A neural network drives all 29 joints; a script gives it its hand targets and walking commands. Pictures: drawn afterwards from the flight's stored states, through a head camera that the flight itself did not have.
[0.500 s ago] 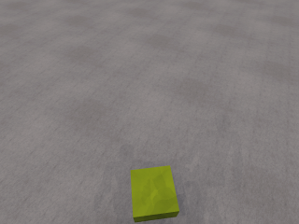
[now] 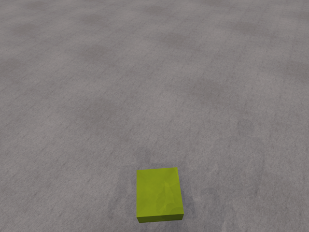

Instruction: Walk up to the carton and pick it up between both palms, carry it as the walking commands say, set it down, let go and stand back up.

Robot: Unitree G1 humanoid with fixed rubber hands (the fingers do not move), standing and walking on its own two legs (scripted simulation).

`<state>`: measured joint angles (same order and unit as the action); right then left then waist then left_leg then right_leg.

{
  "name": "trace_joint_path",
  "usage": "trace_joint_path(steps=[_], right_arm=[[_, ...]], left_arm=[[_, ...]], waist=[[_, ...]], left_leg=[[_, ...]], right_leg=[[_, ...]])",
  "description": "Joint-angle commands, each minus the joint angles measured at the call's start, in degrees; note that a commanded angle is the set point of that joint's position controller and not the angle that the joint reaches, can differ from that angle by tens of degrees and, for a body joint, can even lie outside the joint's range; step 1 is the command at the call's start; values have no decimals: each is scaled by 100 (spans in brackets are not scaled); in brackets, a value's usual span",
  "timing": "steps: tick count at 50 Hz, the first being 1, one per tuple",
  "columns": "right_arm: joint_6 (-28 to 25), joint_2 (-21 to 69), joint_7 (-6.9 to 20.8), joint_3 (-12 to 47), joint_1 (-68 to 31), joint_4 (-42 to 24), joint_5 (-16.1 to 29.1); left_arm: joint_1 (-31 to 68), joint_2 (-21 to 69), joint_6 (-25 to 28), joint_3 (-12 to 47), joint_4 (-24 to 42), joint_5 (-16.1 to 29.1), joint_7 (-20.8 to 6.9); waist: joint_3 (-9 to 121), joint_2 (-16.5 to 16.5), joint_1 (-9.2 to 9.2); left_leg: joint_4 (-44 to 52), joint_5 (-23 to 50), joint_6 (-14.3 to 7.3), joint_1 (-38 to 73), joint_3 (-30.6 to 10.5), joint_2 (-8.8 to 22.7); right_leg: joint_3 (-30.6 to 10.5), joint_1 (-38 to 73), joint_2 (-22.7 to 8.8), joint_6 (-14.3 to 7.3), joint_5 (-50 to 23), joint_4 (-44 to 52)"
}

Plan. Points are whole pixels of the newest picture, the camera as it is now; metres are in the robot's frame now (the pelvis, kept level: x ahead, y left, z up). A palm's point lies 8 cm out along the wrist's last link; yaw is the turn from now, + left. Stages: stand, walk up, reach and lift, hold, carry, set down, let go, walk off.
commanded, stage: walk up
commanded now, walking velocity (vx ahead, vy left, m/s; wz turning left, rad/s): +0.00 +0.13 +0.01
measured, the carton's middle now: (158, 194) +0.44 +0.04 -0.70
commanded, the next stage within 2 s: stand in 0.74 s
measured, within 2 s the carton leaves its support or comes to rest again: neither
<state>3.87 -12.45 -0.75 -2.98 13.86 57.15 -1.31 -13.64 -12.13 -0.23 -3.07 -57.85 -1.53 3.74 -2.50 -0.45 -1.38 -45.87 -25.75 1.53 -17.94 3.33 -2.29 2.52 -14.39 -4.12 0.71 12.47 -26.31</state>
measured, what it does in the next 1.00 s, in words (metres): steps on the spot: left foot, then right foot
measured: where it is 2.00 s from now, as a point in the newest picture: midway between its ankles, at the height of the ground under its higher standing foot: outside the picture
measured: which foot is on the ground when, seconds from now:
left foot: up 0.00-0.08, down 0.10-1.00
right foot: down 0.00-0.10, up 0.12-0.38, down 0.40-1.00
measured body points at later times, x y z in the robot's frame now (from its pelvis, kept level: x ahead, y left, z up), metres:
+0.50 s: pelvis -0.01 +0.04 +0.00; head -0.01 +0.04 +0.45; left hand +0.00 +0.26 -0.16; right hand +0.00 -0.19 -0.16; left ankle -0.03 +0.15 -0.74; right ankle -0.04 -0.08 -0.74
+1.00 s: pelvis -0.03 +0.03 -0.01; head -0.01 +0.03 +0.44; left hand +0.02 +0.25 -0.16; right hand +0.01 -0.20 -0.16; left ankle -0.03 +0.15 -0.74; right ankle -0.04 -0.08 -0.74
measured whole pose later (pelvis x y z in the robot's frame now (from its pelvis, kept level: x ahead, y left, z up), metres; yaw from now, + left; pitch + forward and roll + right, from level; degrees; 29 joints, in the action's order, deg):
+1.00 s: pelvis -0.03 +0.03 -0.01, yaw -1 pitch +2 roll +0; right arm 7.4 -10.4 -2.9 1.5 14.3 52.1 4.2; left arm -13.8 -9.8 -7.5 1.5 -52.0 3.9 1.9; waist 0.2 0.2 0.2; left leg -30.8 -16.6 -0.3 -17.0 1.4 0.6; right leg 2.2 -16.6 -0.4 -1.0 16.1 -30.4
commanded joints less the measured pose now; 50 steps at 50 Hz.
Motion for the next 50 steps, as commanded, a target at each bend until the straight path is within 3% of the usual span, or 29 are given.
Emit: trace_joint_path(steps=[1, 3, 4, 5, 6, 7, 9, 11, 13, 15, 18, 20, 21, 22, 24, 38, 47, 48, 49, 50], right_arm=[[-89, -297, 52, -15, 292, -260, 8], [-188, -115, 19, -3, 603, -64, 12], [-370, -18, -24, 51, 542, -8, 0], [-479, -544, -55, -39, 607, -33, -41], [-465, -1064, -58, -119, 363, -76, -13], [-451, -963, -50, -101, 271, 0, -6], [-473, -588, -106, -3, -69, 10, 15], [-508, -544, -153, 8, 19, 116, 24], [-513, -505, -169, 1, 181, 260, 21], [-489, -498, -186, -5, 246, 374, 29], [-443, -498, -188, -7, 201, 476, 91], [-436, -282, -168, 42, 232, 491, 141], [-441, -122, -154, 71, 259, 498, 127], [-423, -39, -153, 100, 229, 551, 114], [-416, -108, -144, 113, 266, 611, 94], [-414, -50, -140, 188, 566, 818, 76], [-425, -80, -148, 177, 663, 770, 51], [-229, -801, -168, 464, -4087, -3655, 1014], [528, -387, -334, 460, -2934, -2105, 829], [1059, -565, -285, 492, -2378, -2413, 731]], left_arm=[[70, -1020, -19, -262, 185, -52, -19], [48, -893, -47, -221, 123, 24, -160], [-277, -436, -52, -84, -65, 105, -250], [-426, -36, -52, 6, -11, 56, -269], [-368, -133, -119, 11, -2, 47, -239], [-207, -333, -208, -39, -42, 59, -241], [-226, -270, -246, 39, -222, 48, -263], [-349, -316, -201, 50, -337, -16, -239], [-300, -259, -169, 100, -370, -5, -194], [-246, -228, -149, 147, -407, -3, -154], [-496, -146, -60, 188, -583, -13, -111], [-550, -255, 56, 201, -592, -52, -104], [-355, -339, 84, 197, -545, -17, -132], [-317, -277, 91, 207, -581, -3, -143], [-311, -272, 112, 221, -590, -16, -132], [-521, -121, 129, 216, -655, 63, -115], [-643, -104, 128, 215, -613, 78, -119], [4105, -805, -185, 493, 3448, 1044, -269], [2901, -613, -960, 291, 2254, 773, -169], [2519, -780, -1500, 518, 2509, 691, -172]], waist=[[143, -1174, 191], [294, -981, 290], [496, -564, 207], [520, 608, 85], [180, 1188, 79], [-6, 1145, 123], [-217, 999, 0], [17, 889, 0], [124, 874, 59], [61, 970, 91], [82, 939, -5], [72, 496, 54], [-43, 44, 177], [-124, -232, 131], [-191, -342, 127], [-188, 16, 152], [-170, 39, 170], [1285, 89, 89], [563, -104, 106], [553, 155, 284]], left_leg=[[805, 37, -52, 184, -449, 342], [2389, 1127, -119, 1216, 2, 83], [3011, 1777, -115, 1893, -378, 584], [3358, 2255, -188, 1887, -1577, 1653], [3493, 2571, -715, 974, -2191, 2413], [3469, 2303, -966, 506, -1967, 2243], [3356, 2752, -841, 711, -1282, 1718], [3081, 3982, -862, 1202, -1048, 1616], [2934, 4219, -924, 1413, -985, 1611], [2844, 3987, -937, 1450, -1026, 1581], [2696, 3403, -725, 1242, -1056, 1443], [2569, 2878, -478, 782, -923, 1149], [2653, 2391, -375, 656, -709, 817], [2691, 1957, -320, 837, -558, 699], [2700, 1979, -275, 975, -578, 723], [2815, 1960, -160, 802, -635, 820], [2707, 1989, -184, 768, -649, 813], [1444, 247, -315, -657, -313, 262], [1290, -184, -298, -642, -312, 396], [1392, -338, -200, -688, -183, 299]], right_leg=[[-1261, -61, -1494, -871, -1277, 948], [-714, -221, -971, -634, -1325, 539], [-164, -327, -309, -411, -710, 124], [-88, -648, 51, -172, 681, -290], [1, -630, 283, -52, 1623, -622], [-309, -170, 184, -72, 1604, -1097], [-329, -335, 156, -84, 1218, -1369], [-283, -381, 212, -75, 1141, -1382], [-271, -309, 241, -75, 1149, -1148], [-242, -187, 276, -72, 1029, -688], [-76, 493, 269, -60, 36, 475], [-445, 1073, -224, -123, -896, 768], [-669, 1047, -374, -214, -1437, 699], [-824, 779, -431, -315, -1366, 722], [-819, 688, -392, -328, -1198, 856], [-655, 647, -256, -203, -598, 899], [-653, 452, -242, -209, -490, 821], [-519, -706, 54, -597, 1591, -201], [-464, -1244, -22, -332, 1675, -217], [-344, -1355, 22, -372, 1827, -154]])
